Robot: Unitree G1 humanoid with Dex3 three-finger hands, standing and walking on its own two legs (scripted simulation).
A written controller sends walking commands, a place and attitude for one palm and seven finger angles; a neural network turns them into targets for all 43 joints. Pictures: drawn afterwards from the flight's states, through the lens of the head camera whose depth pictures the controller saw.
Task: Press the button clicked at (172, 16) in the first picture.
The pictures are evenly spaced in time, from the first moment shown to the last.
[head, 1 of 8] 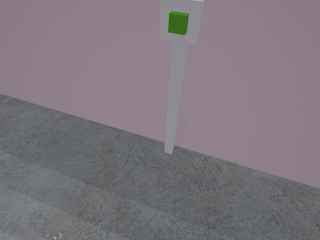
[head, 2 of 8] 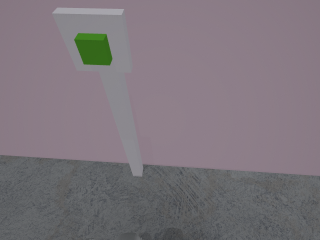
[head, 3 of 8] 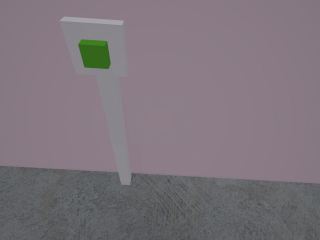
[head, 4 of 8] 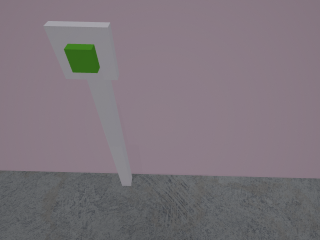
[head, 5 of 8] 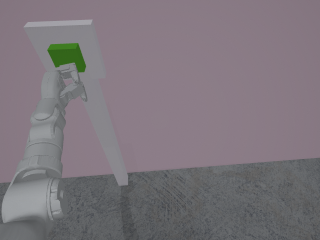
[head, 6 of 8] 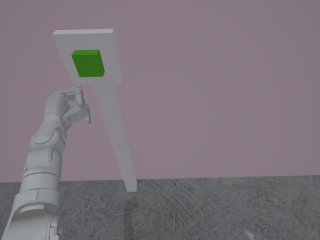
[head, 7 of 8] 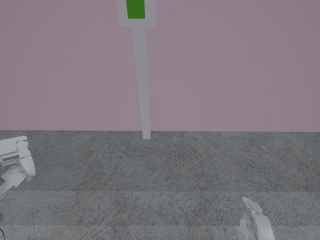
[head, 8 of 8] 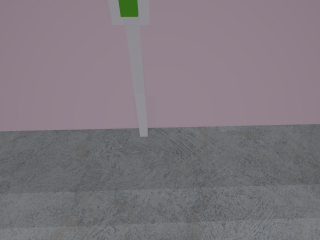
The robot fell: no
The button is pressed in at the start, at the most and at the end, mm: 0 12 0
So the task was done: yes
